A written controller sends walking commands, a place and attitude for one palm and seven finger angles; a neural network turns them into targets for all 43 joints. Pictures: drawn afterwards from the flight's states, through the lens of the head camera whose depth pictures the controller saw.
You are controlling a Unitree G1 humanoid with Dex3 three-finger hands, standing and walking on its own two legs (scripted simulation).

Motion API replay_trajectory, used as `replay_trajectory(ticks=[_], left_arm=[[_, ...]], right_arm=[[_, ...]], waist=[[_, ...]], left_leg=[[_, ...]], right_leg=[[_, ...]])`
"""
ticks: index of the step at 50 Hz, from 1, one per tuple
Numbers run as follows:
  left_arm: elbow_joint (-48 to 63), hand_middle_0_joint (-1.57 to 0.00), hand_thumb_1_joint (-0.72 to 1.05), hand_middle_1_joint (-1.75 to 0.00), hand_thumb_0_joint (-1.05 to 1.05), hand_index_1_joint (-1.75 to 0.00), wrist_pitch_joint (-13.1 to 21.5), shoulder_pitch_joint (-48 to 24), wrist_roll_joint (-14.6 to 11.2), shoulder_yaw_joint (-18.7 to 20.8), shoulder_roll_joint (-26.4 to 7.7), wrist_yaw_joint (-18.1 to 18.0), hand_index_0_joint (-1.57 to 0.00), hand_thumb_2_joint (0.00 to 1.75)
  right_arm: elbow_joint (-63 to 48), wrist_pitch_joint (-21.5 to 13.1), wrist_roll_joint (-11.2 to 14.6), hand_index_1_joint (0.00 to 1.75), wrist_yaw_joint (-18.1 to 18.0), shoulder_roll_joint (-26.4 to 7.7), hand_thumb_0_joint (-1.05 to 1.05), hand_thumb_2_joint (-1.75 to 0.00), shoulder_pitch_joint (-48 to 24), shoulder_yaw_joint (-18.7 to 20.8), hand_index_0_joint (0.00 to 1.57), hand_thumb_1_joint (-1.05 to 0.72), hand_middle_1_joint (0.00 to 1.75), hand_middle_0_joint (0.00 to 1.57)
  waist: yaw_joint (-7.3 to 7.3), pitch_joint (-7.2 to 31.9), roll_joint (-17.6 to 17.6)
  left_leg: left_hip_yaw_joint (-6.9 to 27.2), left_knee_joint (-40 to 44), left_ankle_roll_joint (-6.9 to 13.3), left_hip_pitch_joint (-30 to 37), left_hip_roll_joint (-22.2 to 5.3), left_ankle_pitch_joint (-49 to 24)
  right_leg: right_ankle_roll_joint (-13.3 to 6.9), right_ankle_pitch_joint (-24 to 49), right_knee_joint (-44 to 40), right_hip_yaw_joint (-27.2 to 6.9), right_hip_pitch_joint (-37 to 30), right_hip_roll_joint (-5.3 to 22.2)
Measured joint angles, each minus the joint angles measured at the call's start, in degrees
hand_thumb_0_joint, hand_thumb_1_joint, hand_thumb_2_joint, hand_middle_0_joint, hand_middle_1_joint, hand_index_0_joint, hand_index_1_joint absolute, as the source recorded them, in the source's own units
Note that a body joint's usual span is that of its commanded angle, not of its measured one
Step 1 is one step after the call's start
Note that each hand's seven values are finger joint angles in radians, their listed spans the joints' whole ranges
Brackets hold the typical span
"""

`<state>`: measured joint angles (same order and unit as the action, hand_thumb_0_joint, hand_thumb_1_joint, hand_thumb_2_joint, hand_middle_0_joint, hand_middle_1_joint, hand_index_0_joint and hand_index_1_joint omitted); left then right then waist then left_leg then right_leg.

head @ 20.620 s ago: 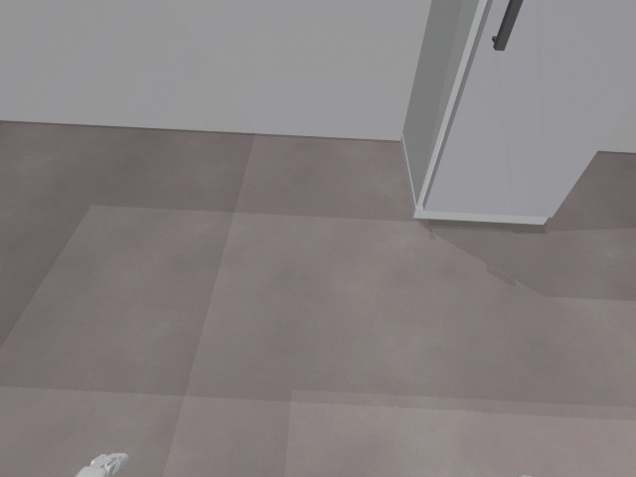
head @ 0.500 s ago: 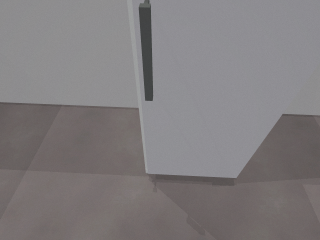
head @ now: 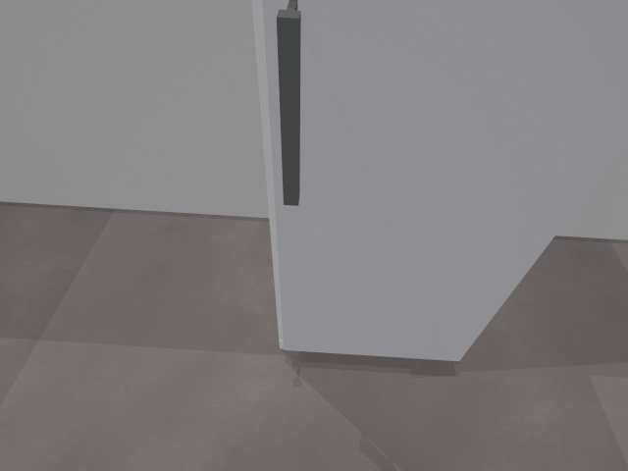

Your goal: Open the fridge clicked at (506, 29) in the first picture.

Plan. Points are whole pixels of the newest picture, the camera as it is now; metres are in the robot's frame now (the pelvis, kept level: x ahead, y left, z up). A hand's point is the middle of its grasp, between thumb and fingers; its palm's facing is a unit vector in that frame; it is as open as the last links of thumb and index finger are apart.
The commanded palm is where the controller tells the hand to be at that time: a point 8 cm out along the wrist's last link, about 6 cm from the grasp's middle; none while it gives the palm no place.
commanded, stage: shuffle to correct the standing spot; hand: left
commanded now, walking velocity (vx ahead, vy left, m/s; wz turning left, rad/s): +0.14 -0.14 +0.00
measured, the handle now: (292, 116) +0.54 +0.08 +0.18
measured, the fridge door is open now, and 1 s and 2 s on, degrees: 0 0 0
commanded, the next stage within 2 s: come to a stop and stand still in 0.26 s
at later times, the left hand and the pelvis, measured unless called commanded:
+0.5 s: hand out of the picture +0.11 +0.12 -0.17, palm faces +0.10 -0.97 -0.21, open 7.2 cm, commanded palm none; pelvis +0.09 -0.06 +0.00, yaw +3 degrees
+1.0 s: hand out of the picture +0.09 +0.10 -0.16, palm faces +0.10 -0.96 -0.26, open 7.4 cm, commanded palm none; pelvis +0.10 -0.08 +0.01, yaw +2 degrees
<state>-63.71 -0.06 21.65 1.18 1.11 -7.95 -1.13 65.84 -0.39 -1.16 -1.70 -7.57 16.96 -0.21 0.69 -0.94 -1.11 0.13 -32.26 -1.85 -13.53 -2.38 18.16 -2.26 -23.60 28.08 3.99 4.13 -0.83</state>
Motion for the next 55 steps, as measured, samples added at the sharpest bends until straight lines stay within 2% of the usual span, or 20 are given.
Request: replay_trajectory(ticks=[5,9,11,13,16,17,19,21,23,26,29,31,34,38,39,42,45,49,52,55], left_arm=[[-0.77,-0.2,0.91,-0.3,0.0,-0.3,-0.35,2.18,0.19,0.72,-0.18,0.38,-0.2,0.9],[-0.6,-0.2,0.91,-0.3,0.0,-0.3,-1.53,0.77,0.47,1.02,-0.37,0.66,-0.2,0.9],[0.57,-0.2,0.91,-0.3,0.0,-0.3,-1.78,-1.6,0.47,1.53,-0.89,1.03,-0.2,0.9],[2.47,-0.2,0.91,-0.29,0.0,-0.3,-1.55,-4.32,0.27,2.1,-1.28,1.55,-0.2,0.9],[5.64,-0.2,0.91,-0.29,0.0,-0.3,0.19,-6.97,0.18,2.47,-1.59,2.24,-0.2,0.9],[6.43,-0.2,0.91,-0.29,0.0,-0.3,1.1,-7.31,0.28,2.54,-1.99,2.18,-0.2,0.9],[6.58,-0.2,0.91,-0.29,0.0,-0.3,1.66,-8.44,0.22,2.5,-1.63,1.54,-0.2,0.9],[6.46,-0.2,0.91,-0.29,0.0,-0.3,1.43,-8.41,0.34,2.43,-1.07,0.73,-0.2,0.9],[5.84,-0.2,0.93,-0.29,0.0,-0.3,1.37,-7.85,0.52,2.45,-1.07,-0.32,-0.2,0.9],[4.59,-0.2,0.93,-0.3,0.0,-0.3,1.37,-6.87,0.8,1.65,-0.85,-0.74,-0.2,0.9],[3.82,-0.2,0.93,-0.3,0.0,-0.3,1.02,-5.86,0.35,0.78,-0.19,-0.81,-0.2,0.9],[3.28,-0.2,0.92,-0.3,0.0,-0.3,0.3,-5.48,0.03,0.64,-0.22,-0.89,-0.2,0.9],[3.35,-0.2,0.92,-0.3,0.0,-0.3,-0.79,-5.55,-0.06,0.59,-0.37,-1.36,-0.2,0.9],[4.45,-0.2,0.91,-0.3,0.0,-0.3,-1.39,-6.81,0.0,0.45,-0.15,-1.27,-0.2,0.9],[4.76,-0.2,0.91,-0.3,0.0,-0.3,-1.38,-7.09,0.11,0.48,-0.15,-1.29,-0.2,0.9],[5.62,-0.2,0.91,-0.3,0.0,-0.3,-0.86,-7.2,0.63,0.51,0.01,-1.41,-0.2,0.9],[6.34,-0.2,0.91,-0.3,0.0,-0.3,-0.3,-6.64,0.86,0.57,-0.5,-1.74,-0.2,0.9],[6.52,-0.2,0.91,-0.3,0.0,-0.3,-0.2,-5.39,0.89,0.49,-0.65,-1.71,-0.2,0.9],[6.33,-0.2,0.9,-0.3,0.0,-0.3,-0.24,-4.59,0.94,0.34,-0.64,-1.44,-0.2,0.9],[5.71,-0.2,0.9,-0.3,0.0,-0.3,-0.19,-4.14,0.69,0.18,-0.67,-1.15,-0.2,0.9]], right_arm=[[-0.2,-0.92,-0.21,0.3,-0.16,1.27,0.0,-0.9,0.97,0.33,0.19,-0.91,0.3,0.2],[-1.11,-2.38,-0.82,0.3,-1.17,1.86,0.0,-0.9,1.52,0.61,0.2,-0.9,0.3,0.2],[-1.17,-2.67,-0.98,0.3,-1.51,2.16,0.0,-0.9,2.41,0.67,0.2,-0.9,0.3,0.21],[-0.66,-2.4,-1.05,0.3,-1.56,2.09,0.0,-0.9,3.46,0.75,0.2,-0.9,0.3,0.21],[0.53,-1.24,-0.79,0.3,-1.05,1.31,0.0,-0.9,5.2,1.2,0.2,-0.9,0.3,0.21],[0.82,-0.79,-0.53,0.3,-0.79,1.18,0.0,-0.9,5.73,1.4,0.2,-0.9,0.3,0.21],[1.4,0.64,-0.13,0.3,-0.41,0.18,0.0,-0.9,5.21,1.96,0.2,-0.9,0.3,0.21],[1.11,1.44,-0.07,0.3,-0.28,-0.77,0.0,-0.9,4.09,2.52,0.2,-0.9,0.3,0.21],[0.04,1.3,-0.04,0.3,-0.23,-1.53,0.0,-0.9,2.04,2.73,0.2,-0.9,0.3,0.21],[-2.36,0.17,0.45,0.3,-0.3,-2.31,0.0,-0.9,-1.92,2.62,0.19,-0.91,0.3,0.2],[-4.71,-0.7,0.92,0.3,-0.38,-2.61,0.0,-0.9,-5.76,2.3,0.19,-0.91,0.3,0.2],[-5.65,-0.9,0.87,0.3,-0.49,-1.84,0.0,-0.9,-7.88,2.19,0.19,-0.91,0.3,0.2],[-7.35,-0.57,0.76,0.3,-0.53,-0.47,0.0,-0.9,-10.01,1.68,0.19,-0.91,0.3,0.2],[-8.98,0.03,0.61,0.3,-0.6,-0.04,0.0,-0.9,-12.39,1.56,0.19,-0.91,0.3,0.2],[-9.24,0.27,0.6,0.3,-0.53,-0.1,0.0,-0.9,-12.82,1.62,0.19,-0.91,0.3,0.2],[-9.57,1.32,0.7,0.3,-0.2,-0.64,0.0,-0.9,-13.33,2.14,0.2,-0.9,0.3,0.2],[-9.68,2.67,0.61,0.3,0.07,-0.84,0.0,-0.9,-12.88,2.65,0.2,-0.9,0.3,0.2],[-8.76,3.44,0.88,0.3,0.33,-1.4,0.0,-0.9,-11.88,3.06,0.2,-0.9,0.3,0.2],[-8.04,3.33,1.11,0.3,0.52,-1.73,0.0,-0.9,-10.93,3.08,0.19,-0.9,0.3,0.2],[-7.21,2.74,1.24,0.3,0.46,-1.85,0.0,-0.9,-9.68,2.8,0.19,-0.91,0.3,0.2]], waist=[[0.06,-0.08,-2.17],[-1.18,-1.32,-1.88],[-2.17,-2.45,-1.14],[-2.55,-3.32,0.05],[-2.06,-3.34,1.88],[-1.68,-2.99,1.53],[-1.51,-3.1,2.42],[-1.16,-2.41,2.12],[-0.67,-1.88,1.03],[-0.06,-1.97,0.05],[0.59,-2.82,0.4],[0.92,-3.4,-0.49],[1.83,-3.82,-2.18],[2.5,-5.24,-1.49],[2.58,-5.52,-0.95],[2.43,-5.46,1.79],[2.3,-5.19,1.65],[2.23,-4.91,0.89],[1.93,-4.67,0.38],[1.53,-4.23,0.06]], left_leg=[[-1.24,-3.63,-0.14,-0.18,0.26,3.96],[-2.3,-2.93,0.04,0.77,-0.68,4.72],[-1.43,-0.85,-0.39,1.63,-1.2,3.72],[-0.16,1.23,-1.2,2.34,-1.89,2.72],[1.76,0.08,-2.17,1.86,-3.04,3.85],[1.48,-3.18,-1.11,0.59,-3.1,5.78],[1.46,-14.74,0.66,-3.28,-3.55,12.19],[-0.56,-24.27,1.49,-7.03,-3.1,13.28],[-3.04,-26.91,1.48,-9.25,-2.34,11.93],[-5.48,-17.59,1.03,-8.82,-0.93,7.97],[-6.25,-3.81,0.81,-5.66,0.33,-1.36],[-7.04,-0.03,2.82,-3.26,0.83,-3.58],[-7.82,0.41,3.73,-2.11,1.67,-1.89],[-8.07,1.6,3.7,-1.2,2.52,-2.63],[-8.01,1.45,3.53,-1.32,2.55,-2.71],[-7.07,-0.13,2.78,-2.61,1.41,-3.1],[-4.49,-9.69,2.1,-6.04,2.54,5.79],[-1.88,-18.82,1.26,-8.13,3.23,8.77],[-1.65,-15.26,0.73,-6.46,2.52,7.97],[-1.9,-6.15,0.51,-2.82,1.71,3.75]], right_leg=[[0.12,-3.8,5.13,-0.91,1.33,0.72],[-0.28,-8.19,22.78,-0.53,10.46,0.56],[-0.26,-8.79,26.63,-0.19,14.71,0.82],[0.01,-7.56,24.0,0.11,17.14,1.71],[0.77,2.31,9.79,0.8,15.62,2.93],[0.78,5.96,7.3,0.93,15.18,3.54],[0.61,4.7,9.82,2.8,14.71,3.03],[0.17,3.0,8.51,3.89,12.58,2.77],[0.09,3.48,5.6,3.91,10.51,2.59],[-0.35,4.77,1.91,3.41,8.23,1.98],[-0.27,3.97,2.14,3.06,7.33,0.89],[-0.01,2.12,4.44,2.65,7.3,1.06],[1.27,2.69,6.5,1.83,7.6,2.06],[2.6,0.38,8.12,0.24,8.21,3.0],[2.42,0.94,7.62,0.19,8.13,3.12],[0.07,1.49,6.03,1.15,7.66,1.9],[-0.88,2.37,5.18,1.27,7.82,2.28],[-1.14,4.09,3.15,0.82,7.55,2.54],[-0.95,5.19,2.12,0.59,7.7,2.39],[-0.51,5.59,2.38,0.75,8.33,1.96]])
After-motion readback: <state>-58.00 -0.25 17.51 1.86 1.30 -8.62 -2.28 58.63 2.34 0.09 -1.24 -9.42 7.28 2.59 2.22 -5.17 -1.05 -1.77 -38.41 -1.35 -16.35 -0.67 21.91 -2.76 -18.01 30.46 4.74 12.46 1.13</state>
